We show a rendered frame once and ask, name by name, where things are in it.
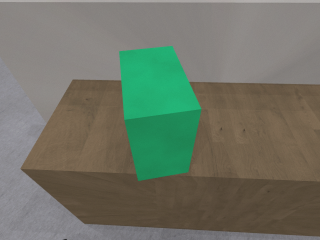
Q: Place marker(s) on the pedestal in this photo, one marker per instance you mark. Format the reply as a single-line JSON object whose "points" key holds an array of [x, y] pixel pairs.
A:
{"points": [[255, 164]]}

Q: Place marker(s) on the carton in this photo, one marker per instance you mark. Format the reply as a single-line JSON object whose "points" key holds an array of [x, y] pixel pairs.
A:
{"points": [[161, 111]]}

